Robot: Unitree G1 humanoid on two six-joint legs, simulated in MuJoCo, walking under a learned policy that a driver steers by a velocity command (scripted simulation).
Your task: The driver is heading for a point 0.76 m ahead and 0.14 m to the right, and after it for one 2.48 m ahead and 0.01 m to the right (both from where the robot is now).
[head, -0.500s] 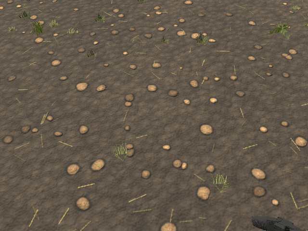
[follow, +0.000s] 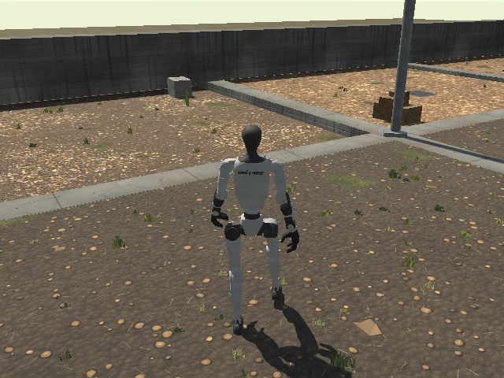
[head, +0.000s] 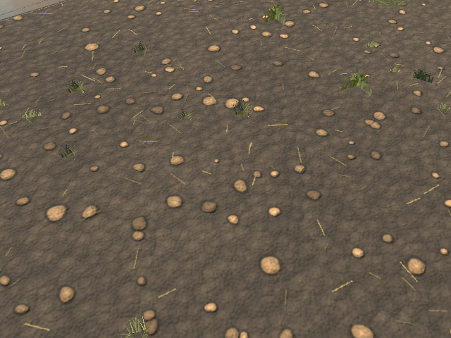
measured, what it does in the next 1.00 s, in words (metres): walks ahead: right foot, then left foot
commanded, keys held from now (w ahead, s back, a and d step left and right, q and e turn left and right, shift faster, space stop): w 0.66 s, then w+e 0.34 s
